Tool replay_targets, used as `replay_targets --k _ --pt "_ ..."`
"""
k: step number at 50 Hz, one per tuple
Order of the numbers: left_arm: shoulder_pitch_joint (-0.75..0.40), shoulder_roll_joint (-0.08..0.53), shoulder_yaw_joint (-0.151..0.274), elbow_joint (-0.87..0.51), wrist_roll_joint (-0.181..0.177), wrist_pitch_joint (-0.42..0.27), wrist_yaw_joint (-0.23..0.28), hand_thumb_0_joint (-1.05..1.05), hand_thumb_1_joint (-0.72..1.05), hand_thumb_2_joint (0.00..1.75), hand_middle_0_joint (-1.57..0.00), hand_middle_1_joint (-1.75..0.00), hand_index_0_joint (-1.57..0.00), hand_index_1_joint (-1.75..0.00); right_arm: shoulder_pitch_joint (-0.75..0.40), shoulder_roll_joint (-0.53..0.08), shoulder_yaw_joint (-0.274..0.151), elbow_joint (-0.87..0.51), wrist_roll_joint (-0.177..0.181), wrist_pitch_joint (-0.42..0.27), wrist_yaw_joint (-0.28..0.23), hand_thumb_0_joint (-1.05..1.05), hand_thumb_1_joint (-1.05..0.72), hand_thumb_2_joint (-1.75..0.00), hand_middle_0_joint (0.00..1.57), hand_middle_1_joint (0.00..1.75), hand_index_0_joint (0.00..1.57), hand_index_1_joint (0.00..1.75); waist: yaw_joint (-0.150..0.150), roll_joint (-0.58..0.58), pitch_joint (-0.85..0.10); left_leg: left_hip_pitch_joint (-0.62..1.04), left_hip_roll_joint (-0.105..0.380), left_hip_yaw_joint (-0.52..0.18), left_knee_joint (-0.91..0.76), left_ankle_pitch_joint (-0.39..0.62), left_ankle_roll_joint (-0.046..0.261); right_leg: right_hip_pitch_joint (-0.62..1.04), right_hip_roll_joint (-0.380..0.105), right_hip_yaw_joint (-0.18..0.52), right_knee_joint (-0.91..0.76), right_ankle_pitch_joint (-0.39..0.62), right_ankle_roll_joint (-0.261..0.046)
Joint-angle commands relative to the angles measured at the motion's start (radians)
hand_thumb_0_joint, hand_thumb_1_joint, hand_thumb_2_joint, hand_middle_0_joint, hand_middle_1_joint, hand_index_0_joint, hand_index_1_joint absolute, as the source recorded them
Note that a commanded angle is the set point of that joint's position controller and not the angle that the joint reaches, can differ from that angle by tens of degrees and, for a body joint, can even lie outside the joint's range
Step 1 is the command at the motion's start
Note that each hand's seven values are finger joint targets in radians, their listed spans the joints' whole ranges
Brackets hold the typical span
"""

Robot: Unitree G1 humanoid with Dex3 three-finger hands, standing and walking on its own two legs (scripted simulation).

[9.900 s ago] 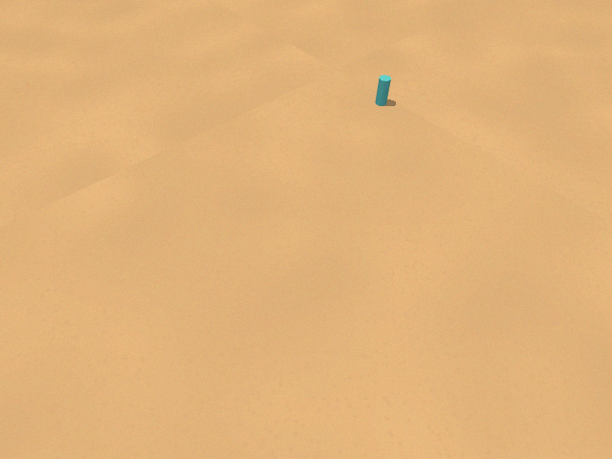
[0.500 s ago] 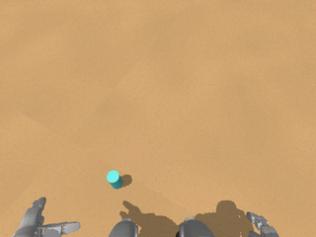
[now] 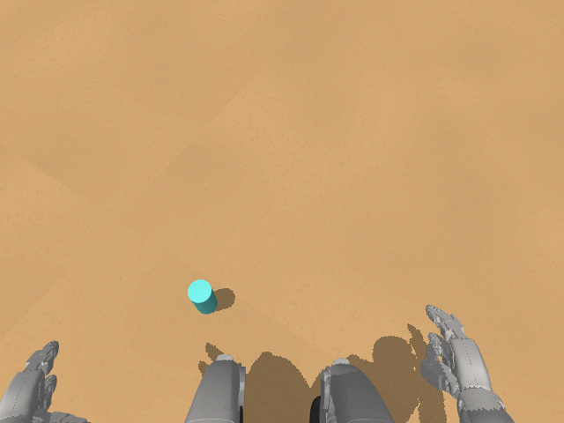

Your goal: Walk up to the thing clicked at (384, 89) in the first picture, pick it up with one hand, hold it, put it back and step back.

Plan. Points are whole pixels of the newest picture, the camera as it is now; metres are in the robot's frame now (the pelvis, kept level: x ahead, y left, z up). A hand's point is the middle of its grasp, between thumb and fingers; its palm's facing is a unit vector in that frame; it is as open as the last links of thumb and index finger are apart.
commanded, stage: go down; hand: left
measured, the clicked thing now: (203, 297) +0.41 +0.22 -0.59
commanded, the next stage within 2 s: none
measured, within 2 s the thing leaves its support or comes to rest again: neither
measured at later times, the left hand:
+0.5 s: hand (82, 336) +0.25 +0.35 -0.20, palm faces +0.17 -0.96 -0.24, open 17.3 cm
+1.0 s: hand (78, 317) +0.28 +0.39 -0.25, palm faces +0.20 -0.97 -0.16, open 17.3 cm
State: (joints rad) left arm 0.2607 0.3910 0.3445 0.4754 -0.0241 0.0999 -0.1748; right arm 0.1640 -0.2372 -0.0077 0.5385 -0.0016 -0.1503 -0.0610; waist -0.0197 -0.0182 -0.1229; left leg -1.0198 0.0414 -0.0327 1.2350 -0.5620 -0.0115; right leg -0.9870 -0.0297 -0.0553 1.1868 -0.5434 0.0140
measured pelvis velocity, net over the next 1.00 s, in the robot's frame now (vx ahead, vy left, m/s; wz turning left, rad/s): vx -0.07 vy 0.00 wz -0.07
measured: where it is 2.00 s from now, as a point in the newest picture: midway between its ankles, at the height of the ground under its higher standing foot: outside the picture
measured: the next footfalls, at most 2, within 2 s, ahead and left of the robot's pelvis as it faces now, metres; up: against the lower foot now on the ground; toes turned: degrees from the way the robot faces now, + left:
none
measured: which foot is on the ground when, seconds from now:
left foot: down 0.00-1.00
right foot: down 0.00-1.00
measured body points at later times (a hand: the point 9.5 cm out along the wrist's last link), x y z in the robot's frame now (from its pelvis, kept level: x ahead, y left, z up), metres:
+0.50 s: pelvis -0.05 +0.00 -0.14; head +0.14 +0.03 +0.27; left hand +0.23 +0.40 -0.18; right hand +0.13 -0.27 -0.25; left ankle +0.01 +0.12 -0.64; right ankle +0.01 -0.13 -0.64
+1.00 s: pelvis -0.07 +0.00 -0.23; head +0.13 +0.04 +0.17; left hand +0.27 +0.44 -0.24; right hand +0.08 -0.29 -0.33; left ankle +0.01 +0.12 -0.64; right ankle +0.01 -0.13 -0.64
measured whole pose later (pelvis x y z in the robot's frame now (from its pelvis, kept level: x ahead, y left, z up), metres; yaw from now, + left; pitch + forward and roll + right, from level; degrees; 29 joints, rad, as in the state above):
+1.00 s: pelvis -0.07 +0.00 -0.23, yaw -4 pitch +33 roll -5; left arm -0.40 0.79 0.79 1.00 -0.17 -0.36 -0.62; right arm 0.09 -0.35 0.06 0.67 -0.03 -0.18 -0.05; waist -0.05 -0.03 -0.13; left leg -1.96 0.04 -0.11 2.07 -0.69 -0.02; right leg -1.92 -0.02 -0.08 2.00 -0.66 0.00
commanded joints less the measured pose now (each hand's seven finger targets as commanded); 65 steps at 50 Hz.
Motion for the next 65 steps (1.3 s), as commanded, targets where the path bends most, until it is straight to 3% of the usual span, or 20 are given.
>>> replay_targets --k 1,5,8,10,11,12,14,18,20,24,27,33,38,42,45,53,56,58,63,65 --pt "0.018 0.22 0.115 -0.13 -0.022 -0.073 -0.014 0.0 -0.54 0.0 -0.09 -0.03 -0.09 -0.02 0.033 -0.166 -0.072 -0.117 -0.001 -0.058 -0.006 0.0 -0.96 -0.91 0.2 0.3 0.2 0.3 0.002 0.124 -0.272 0.164 -0.019 -0.001 -0.105 0.373 0.02 0.074 0.022 0.009 -0.063 0.289 -0.037" --pt "-0.107 0.269 0.168 -0.043 -0.043 -0.166 -0.05 0.0 -0.59 0.0 -0.09 -0.03 -0.09 -0.02 0.018 -0.182 -0.073 -0.101 -0.003 -0.074 -0.003 0.0 -0.96 -0.91 0.2 0.3 0.2 0.3 -0.009 0.087 -0.251 0.01 -0.023 -0.004 -0.012 0.249 0.028 -0.048 0.021 0.016 0.026 0.2 -0.036" --pt "-0.207 0.336 0.226 0.004 -0.069 -0.271 -0.098 0.0 -0.6 0.02 -0.08 -0.08 -0.08 -0.07 0.013 -0.198 -0.074 -0.09 -0.004 -0.09 -0.001 0.0 -0.96 -0.91 0.2 0.3 0.2 0.3 0.001 0.092 -0.33 -0.063 -0.026 -0.01 0.069 0.218 0.03 -0.137 0.018 0.023 0.114 0.166 -0.037" --pt "-0.278 0.357 0.234 0.025 -0.086 -0.34 -0.138 0.0 -0.59 0.04 -0.07 -0.1 -0.07 -0.1 0.009 -0.212 -0.073 -0.082 -0.007 -0.099 -0.003 0.0 -0.94 -0.91 0.2 0.3 0.2 0.3 -0.007 0.109 -0.372 -0.111 -0.026 -0.015 0.124 0.192 0.029 -0.196 0.017 0.035 0.166 0.143 -0.039" --pt "-0.313 0.353 0.226 0.006 -0.095 -0.368 -0.157 0.0 -0.52 0.06 -0.06 -0.09 -0.06 -0.09 0.024 -0.212 -0.074 -0.065 -0.009 -0.102 -0.003 0.0 -0.95 -0.91 0.2 0.3 0.2 0.3 -0.003 0.123 -0.417 -0.114 -0.027 -0.014 0.149 0.176 0.029 -0.209 0.016 0.045 0.182 0.126 -0.039" --pt "-0.326 0.381 0.247 0.014 -0.102 -0.387 -0.171 0.0 -0.53 0.07 -0.06 -0.09 -0.06 -0.09 0.025 -0.223 -0.074 -0.056 -0.009 -0.103 -0.003 0.0 -0.94 -0.91 0.2 0.3 0.2 0.3 0.008 0.142 -0.451 -0.112 -0.025 -0.022 0.16 0.181 0.024 -0.227 0.016 0.045 0.208 0.121 -0.042" --pt "-0.322 0.389 0.26 0.11 -0.105 -0.402 -0.198 0.0 -0.53 0.08 -0.06 -0.11 -0.06 -0.11 0.022 -0.234 -0.069 -0.04 -0.011 -0.098 -0.003 0.0 -0.93 -0.91 0.2 0.3 0.2 0.3 0.024 0.146 -0.456 -0.137 -0.022 -0.035 0.177 0.158 0.019 -0.297 0.019 0.038 0.248 0.087 -0.046" --pt "-0.378 0.501 0.352 0.119 -0.11 -0.426 -0.221 0.0 -0.57 0.1 -0.06 -0.13 -0.06 -0.13 0.024 -0.268 -0.072 -0.022 -0.008 -0.082 0.0 0.0 -0.9 -0.9 0.2 0.3 0.2 0.3 0.082 0.217 -0.577 -0.1 -0.015 -0.071 0.203 0.195 0.009 -0.379 0.021 0.007 0.341 0.111 -0.055" --pt "-0.371 0.531 0.381 0.115 -0.12 -0.427 -0.234 0.0 -0.54 0.1 -0.06 -0.12 -0.05 -0.12 0.022 -0.278 -0.067 -0.026 -0.01 -0.076 0.0 0.0 -0.9 -0.9 0.2 0.3 0.2 0.3 0.084 0.204 -0.625 -0.091 -0.017 -0.066 0.236 0.262 0.012 -0.377 0.024 0.004 0.364 0.15 -0.056" --pt "-0.446 0.57 0.435 0.175 -0.149 -0.438 -0.253 0.0 -0.52 0.1 -0.06 -0.12 -0.05 -0.12 0.003 -0.268 -0.056 -0.01 -0.006 -0.071 0.001 0.0 -0.91 -0.9 0.2 0.3 0.2 0.3 0.064 0.124 -0.575 -0.273 -0.026 -0.04 0.305 0.153 0.028 -0.384 0.029 0.014 0.381 0.079 -0.049" --pt "-0.531 0.546 0.426 0.257 -0.165 -0.462 -0.289 0.0 -0.5 0.11 -0.05 -0.14 -0.05 -0.14 0.012 -0.27 -0.054 0.01 -0.007 -0.07 0.003 0.0 -0.9 -0.9 0.2 0.3 0.2 0.3 0.023 0.087 -0.536 -0.376 -0.023 -0.036 0.37 0.108 0.037 -0.44 0.029 0.019 0.412 0.054 -0.046" --pt "-0.711 0.669 0.446 0.309 -0.158 -0.527 -0.361 0.0 -0.52 0.06 -0.06 -0.11 -0.07 -0.1 0.03 -0.281 -0.037 0.039 -0.02 -0.076 -0.002 0.0 -0.91 -0.9 0.2 0.3 0.2 0.3 0.004 0.112 -0.527 -0.489 -0.02 -0.014 0.45 -0.002 0.04 -0.493 0.029 0.046 0.44 -0.039 -0.043" --pt "-0.743 0.77 0.506 0.339 -0.16 -0.543 -0.402 0.0 -0.52 0.04 -0.07 -0.09 -0.07 -0.08 0.038 -0.313 -0.027 0.058 -0.029 -0.078 -0.007 0.0 -0.91 -0.9 0.2 0.3 0.2 0.3 0.034 0.185 -0.612 -0.443 -0.016 -0.023 0.479 0.009 0.029 -0.547 0.034 0.017 0.518 -0.027 -0.05" --pt "-0.743 0.811 0.533 0.35 -0.166 -0.529 -0.416 0.0 -0.55 0.03 -0.07 -0.08 -0.07 -0.08 0.036 -0.319 -0.016 0.062 -0.027 -0.072 -0.008 0.0 -0.92 -0.9 0.2 0.3 0.2 0.3 0.05 0.202 -0.609 -0.483 -0.015 -0.027 0.489 -0.001 0.027 -0.568 0.036 -0.005 0.561 -0.028 -0.052" --pt "-0.733 0.809 0.546 0.351 -0.174 -0.519 -0.426 0.0 -0.52 0.04 -0.06 -0.07 -0.06 -0.07 0.024 -0.33 -0.014 0.058 -0.025 -0.07 -0.008 0.0 -0.92 -0.91 0.2 0.3 0.2 0.3 0.055 0.234 -0.614 -0.461 -0.011 -0.041 0.503 0.051 0.022 -0.621 0.036 -0.022 0.614 0.019 -0.058" --pt "-0.794 0.829 0.559 0.365 -0.19 -0.527 -0.452 0.0 -0.55 0.06 -0.05 -0.08 -0.05 -0.08 0.025 -0.335 -0.012 0.066 -0.029 -0.075 -0.007 0.0 -0.92 -0.91 0.2 0.3 0.2 0.3 0.025 0.204 -0.568 -0.563 -0.013 -0.035 0.576 0.021 0.032 -0.666 0.037 -0.028 0.653 -0.004 -0.054" --pt "-0.838 0.823 0.541 0.375 -0.19 -0.533 -0.465 0.0 -0.52 0.07 -0.05 -0.07 -0.04 -0.08 0.039 -0.336 -0.01 0.078 -0.032 -0.077 -0.006 0.0 -0.92 -0.91 0.2 0.3 0.2 0.3 0.001 0.184 -0.563 -0.585 -0.012 -0.032 0.601 0.015 0.034 -0.67 0.038 -0.029 0.66 -0.01 -0.051" --pt "-0.865 0.858 0.554 0.363 -0.187 -0.535 -0.472 0.0 -0.51 0.07 -0.05 -0.07 -0.04 -0.07 0.027 -0.346 -0.009 0.074 -0.035 -0.078 -0.006 0.0 -0.91 -0.91 0.2 0.3 0.2 0.3 0.011 0.21 -0.562 -0.58 -0.01 -0.039 0.601 -0.008 0.033 -0.701 0.037 -0.032 0.677 -0.024 -0.053" --pt "-0.894 0.886 0.562 0.344 -0.182 -0.527 -0.484 0.0 -0.54 0.06 -0.05 -0.06 -0.04 -0.07 0.047 -0.357 -0.005 0.078 -0.041 -0.073 -0.005 0.0 -0.92 -0.91 0.2 0.3 0.2 0.3 0.011 0.252 -0.635 -0.538 -0.013 -0.04 0.627 0.042 0.027 -0.709 0.033 -0.036 0.711 0.014 -0.055" --pt "-0.885 0.876 0.555 0.364 -0.176 -0.519 -0.484 0.0 -0.53 0.07 -0.05 -0.07 -0.04 -0.07 0.05 -0.358 -0.004 0.082 -0.041 -0.07 -0.004 0.0 -0.92 -0.91 0.2 0.3 0.2 0.3 0.012 0.238 -0.611 -0.545 -0.011 -0.048 0.624 0.027 0.026 -0.736 0.034 -0.042 0.72 0.002 -0.055"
